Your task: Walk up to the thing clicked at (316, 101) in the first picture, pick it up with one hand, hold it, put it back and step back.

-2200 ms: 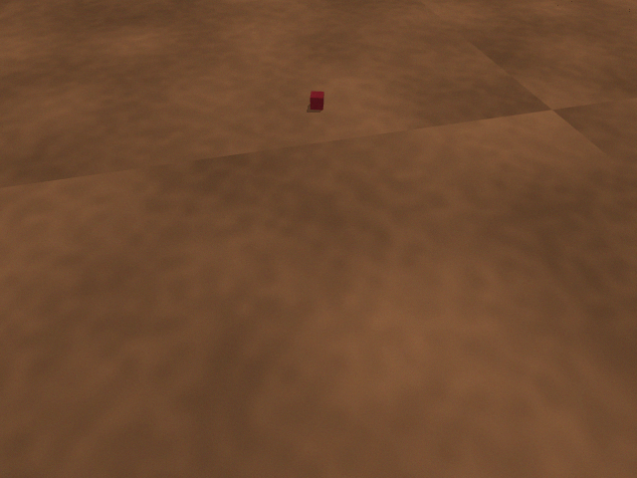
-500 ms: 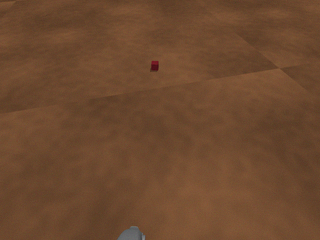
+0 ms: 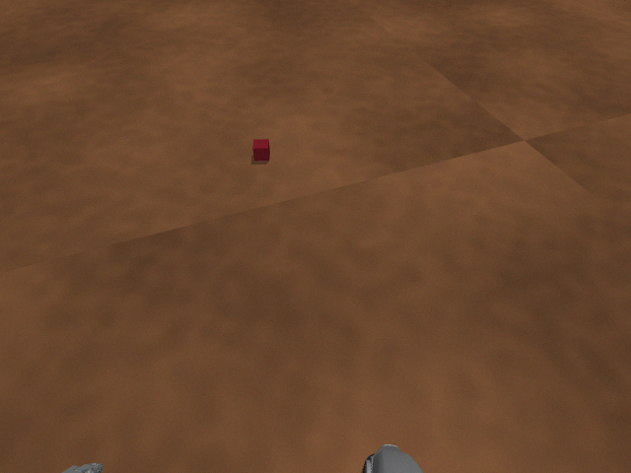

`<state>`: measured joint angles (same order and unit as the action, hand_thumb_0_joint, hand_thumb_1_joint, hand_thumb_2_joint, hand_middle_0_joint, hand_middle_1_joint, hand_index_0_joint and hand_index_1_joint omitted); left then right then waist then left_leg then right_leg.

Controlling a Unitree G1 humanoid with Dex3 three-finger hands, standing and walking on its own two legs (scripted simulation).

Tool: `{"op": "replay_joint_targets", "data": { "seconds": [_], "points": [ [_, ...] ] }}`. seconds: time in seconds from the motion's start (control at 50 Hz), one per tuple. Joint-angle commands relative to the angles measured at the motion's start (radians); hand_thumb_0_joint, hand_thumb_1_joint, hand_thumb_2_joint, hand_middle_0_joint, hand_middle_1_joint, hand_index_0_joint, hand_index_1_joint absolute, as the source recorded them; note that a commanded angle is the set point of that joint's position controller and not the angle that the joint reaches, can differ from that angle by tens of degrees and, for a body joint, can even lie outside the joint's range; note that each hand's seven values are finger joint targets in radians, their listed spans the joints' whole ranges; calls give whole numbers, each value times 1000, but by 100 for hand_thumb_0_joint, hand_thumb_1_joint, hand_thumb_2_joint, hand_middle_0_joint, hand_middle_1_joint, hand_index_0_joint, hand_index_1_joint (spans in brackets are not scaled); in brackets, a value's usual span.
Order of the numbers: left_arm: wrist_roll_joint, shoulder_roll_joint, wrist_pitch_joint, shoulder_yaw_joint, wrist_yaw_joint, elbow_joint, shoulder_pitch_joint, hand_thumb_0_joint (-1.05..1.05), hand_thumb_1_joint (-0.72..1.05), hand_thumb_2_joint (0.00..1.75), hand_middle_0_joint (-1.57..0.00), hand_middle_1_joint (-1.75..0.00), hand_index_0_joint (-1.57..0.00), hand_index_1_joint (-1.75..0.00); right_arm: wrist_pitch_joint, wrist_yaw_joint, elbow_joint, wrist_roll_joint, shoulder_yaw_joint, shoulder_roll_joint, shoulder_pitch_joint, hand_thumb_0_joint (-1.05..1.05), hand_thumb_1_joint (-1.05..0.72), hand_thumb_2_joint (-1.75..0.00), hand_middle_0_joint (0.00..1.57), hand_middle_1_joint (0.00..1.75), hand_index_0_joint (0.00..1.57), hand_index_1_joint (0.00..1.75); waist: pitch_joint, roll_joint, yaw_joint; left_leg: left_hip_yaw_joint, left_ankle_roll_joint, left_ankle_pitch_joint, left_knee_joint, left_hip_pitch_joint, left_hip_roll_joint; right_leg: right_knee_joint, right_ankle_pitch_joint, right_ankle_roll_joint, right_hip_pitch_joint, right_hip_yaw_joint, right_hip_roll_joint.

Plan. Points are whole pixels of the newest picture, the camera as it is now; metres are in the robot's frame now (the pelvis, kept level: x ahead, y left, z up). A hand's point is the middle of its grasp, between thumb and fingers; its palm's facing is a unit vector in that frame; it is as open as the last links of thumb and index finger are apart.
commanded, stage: walk up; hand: left
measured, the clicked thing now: (261, 150) +1.71 +0.26 -0.73
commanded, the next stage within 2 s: none
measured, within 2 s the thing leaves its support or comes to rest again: neither
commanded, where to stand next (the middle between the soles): +1.33 +0.03 m, yaw +0 degrees
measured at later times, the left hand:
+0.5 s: hand (156, 375) +0.31 +0.26 -0.15, palm faces +0.04 -0.93 -0.36, open 7.4 cm
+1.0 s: hand (203, 208) +0.67 +0.25 -0.13, palm faces -0.06 -0.91 -0.41, open 7.4 cm
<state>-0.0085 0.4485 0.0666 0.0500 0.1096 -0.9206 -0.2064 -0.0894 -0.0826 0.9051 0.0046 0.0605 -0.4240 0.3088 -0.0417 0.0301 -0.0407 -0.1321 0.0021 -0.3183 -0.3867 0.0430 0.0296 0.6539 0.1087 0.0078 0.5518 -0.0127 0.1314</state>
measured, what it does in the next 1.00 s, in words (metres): walks ahead: right foot, then left foot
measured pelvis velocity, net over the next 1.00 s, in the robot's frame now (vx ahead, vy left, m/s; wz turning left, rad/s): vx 0.57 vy -0.03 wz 0.00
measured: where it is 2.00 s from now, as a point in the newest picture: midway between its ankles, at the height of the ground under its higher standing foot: (315, 266)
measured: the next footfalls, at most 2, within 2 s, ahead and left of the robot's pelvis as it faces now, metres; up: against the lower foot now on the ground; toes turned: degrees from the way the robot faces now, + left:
right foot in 0.08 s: +0.25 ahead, -0.15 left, +0.00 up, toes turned -6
left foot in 0.52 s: +0.49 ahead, +0.11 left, +0.00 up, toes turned +7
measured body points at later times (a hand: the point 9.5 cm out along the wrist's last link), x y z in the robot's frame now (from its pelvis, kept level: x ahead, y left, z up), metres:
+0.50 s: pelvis +0.30 -0.02 -0.01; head +0.31 -0.01 +0.44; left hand +0.30 +0.31 -0.12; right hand +0.44 -0.33 -0.11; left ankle +0.45 +0.11 -0.72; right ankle +0.21 -0.15 -0.74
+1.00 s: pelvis +0.57 -0.03 -0.02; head +0.58 -0.06 +0.43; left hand +0.68 +0.29 -0.11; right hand +0.57 -0.36 -0.14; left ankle +0.45 +0.10 -0.73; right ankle +0.69 -0.15 -0.74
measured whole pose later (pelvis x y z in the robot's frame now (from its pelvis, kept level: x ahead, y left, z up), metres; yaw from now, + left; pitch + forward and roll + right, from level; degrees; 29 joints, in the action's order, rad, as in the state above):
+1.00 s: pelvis +0.57 -0.03 -0.02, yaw +0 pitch -2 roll +1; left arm -0.01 0.42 0.08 0.06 0.08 -0.93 -0.19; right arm -0.06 -0.06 0.91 0.00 0.06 -0.44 0.36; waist -0.06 -0.02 -0.04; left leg -0.11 0.01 -0.47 -0.58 0.05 0.07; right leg 0.56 0.10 0.03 0.42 -0.07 0.06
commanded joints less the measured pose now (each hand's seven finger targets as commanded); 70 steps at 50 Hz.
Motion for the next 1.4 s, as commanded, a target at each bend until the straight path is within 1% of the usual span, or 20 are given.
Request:
{"op": "replay_joint_targets", "data": {
  "seconds": [0.0, 0.06, 0.1, 0.14, 0.2, 0.3, 0.42, 0.48, 0.5, 0.54, 0.64, 0.74, 0.86, 0.94, 0.96, 0.98, 1.0, 1.12, 1.32, 1.38],
  "points": [
    [1, 158, 28, 60, -6, 62, 61, 0, 90, 90, -20, -30, -20, -30, -27, 19, -84, -4, 83, -274, -89, 0, -90, -90, 20, 30, 20, 30, 0, -137, 44, 121, -171, 83, 118, 147, 230, -73, -55, 18, -199, -65, -34],
    [-2, 238, 40, 102, -37, -18, -206, 0, 90, 90, -20, -30, -20, -30, -21, 30, -83, 10, 51, -201, -42, 0, -90, -90, 20, 30, 20, 30, 178, 102, 184, 15, -98, 271, -451, 285, 104, -137, 128, 58, -651, -42, -68],
    [14, 384, 45, 127, -59, -6, -277, 0, 90, 90, -20, -30, -20, -30, -17, 38, -98, -12, 42, -206, -5, 0, -90, -90, 20, 30, 20, 30, 213, 291, 189, 97, -40, -204, -863, 664, -47, -427, 387, 204, -814, 717, 323],
    [29, 318, 47, 106, -68, 44, -135, 0, 90, 90, -20, -30, -20, -30, -10, 45, -60, -23, 46, -236, -65, 0, -90, -90, 20, 30, 20, 30, 86, 75, 140, 247, -46, -41, -891, 631, 39, -404, 234, 206, -617, 477, 256],
    [22, 233, 54, 78, -74, 61, -44, 0, 90, 90, -20, -30, -20, -30, 6, 29, -20, -10, 42, -203, -1, 0, -90, -90, 20, 30, 20, 30, 32, 112, 49, 215, -34, 35, -705, 511, 88, -416, 95, 176, -416, 194, 144],
    [7, 250, 69, 83, -70, 95, -59, 0, 90, 90, -20, -30, -20, -30, 21, -6, -62, 13, 48, -175, -114, 0, -90, -90, 20, 30, 20, 30, -7, 78, 75, 141, 12, 91, -422, 527, 94, -471, 150, 220, -390, 91, 146],
    [2, 260, 61, 84, -62, 94, -69, 0, 90, 90, -20, -30, -20, -30, 8, -23, -97, 9, 59, -160, -214, 0, -90, -90, 20, 30, 20, 30, -10, 51, 82, 72, -25, 256, -201, 328, 65, -412, 104, 170, -358, 24, 126],
    [0, 254, 49, 75, -72, 100, -48, 0, 90, 90, -20, -30, -20, -30, 5, -12, -56, 17, 80, -196, -63, 0, -90, -90, 20, 30, 20, 30, 47, -37, -11, 52, -62, 170, -154, 109, 23, -153, -111, 140, -329, -25, 93],
    [5, 205, 44, 52, -76, 99, -95, 0, 90, 90, -20, -30, -20, -30, -2, 1, -19, 32, 99, -243, 66, 0, -90, -90, 20, 30, 20, 30, 127, -147, -60, 100, -114, 84, -132, -97, 26, 115, -158, 105, -219, -77, 28],
    [31, 173, 37, 39, -88, 113, -151, 0, 90, 90, -20, -30, -20, -30, -10, 24, -54, 16, 133, -371, 142, 0, -90, -90, 20, 30, 20, 30, 216, -308, -76, 836, -287, -192, 125, -289, 413, 568, 416, 47, 156, -11, -183],
    [22, 203, 27, 38, -68, 30, -175, 0, 90, 90, -20, -30, -20, -30, -16, 38, -92, -16, 71, -235, -68, 0, -90, -90, 20, 30, 20, 30, 23, -172, 38, 307, -195, 52, 153, 114, 257, 415, 204, 21, 7, 75, -5],
    [1, 176, 18, 42, -37, 69, -47, 0, 90, 90, -20, -30, -20, -30, -31, 31, -102, -3, 76, -257, -39, 0, -90, -90, 20, 30, 20, 30, -23, -168, 9, 243, -249, 44, 201, 119, 259, 155, 148, -15, 28, 11, 20],
    [2, 148, 23, 52, -27, 68, 46, 0, 90, 90, -20, -30, -20, -30, -21, 26, -104, -4, 73, -248, -36, 0, -90, -90, 20, 30, 20, 30, -11, -140, 12, 143, -186, 153, 128, 124, 199, -69, -31, 9, -130, -55, -41],
    [0, 174, 35, 72, -45, 22, -83, 0, 90, 90, -20, -30, -20, -30, -6, 40, -110, -5, 60, -221, -20, 0, -90, -90, 20, 30, 20, 30, 80, -30, 96, 76, -127, 333, -203, 172, 153, -161, 36, 50, -455, -82, -99],
    [-7, 227, 44, 95, -59, 0, -201, 0, 90, 90, -20, -30, -20, -30, -8, 40, -117, -4, 39, -172, 11, 0, -90, -90, 20, 30, 20, 30, 155, 110, 149, 23, -98, 243, -461, 293, 82, -213, 136, 79, -631, 40, -12],
    [-4, 338, 49, 120, -73, 7, -266, 0, 90, 90, -20, -30, -20, -30, -8, 38, -133, -12, 19, -117, 69, 0, -90, -90, 20, 30, 20, 30, 207, 313, 157, 21, -48, -158, -712, 553, -54, -339, 244, 167, -806, 522, 275],
    [15, 353, 44, 115, -76, 16, -239, 0, 90, 90, -20, -30, -20, -30, 5, 50, -110, -7, 42, -220, 12, 0, -90, -90, 20, 30, 20, 30, 172, 193, 167, 129, -50, -221, -804, 618, -16, -387, 335, 258, -735, 669, 340],
    [15, 216, 46, 68, -82, 83, -56, 0, 90, 90, -20, -30, -20, -30, 28, 29, -30, 1, 44, -193, 53, 0, -90, -90, 20, 30, 20, 30, 10, 113, 47, 179, -20, 29, -642, 479, 60, -422, 128, 195, -360, 144, 127],
    [2, 250, 50, 83, -69, 109, -83, 0, 90, 90, -20, -30, -20, -30, 14, -10, -89, 17, 57, -164, -143, 0, -90, -90, 20, 30, 20, 30, -21, 59, 91, 89, -13, 185, -213, 385, 74, -401, 263, 186, -350, 71, 136],
    [3, 261, 41, 76, -72, 108, -58, 0, 90, 90, -20, -30, -20, -30, 8, -5, -75, 17, 65, -172, -94, 0, -90, -90, 20, 30, 20, 30, -22, 35, 36, 53, -33, 144, -173, 240, 40, -295, 175, 167, -286, 40, 130]
  ]
}}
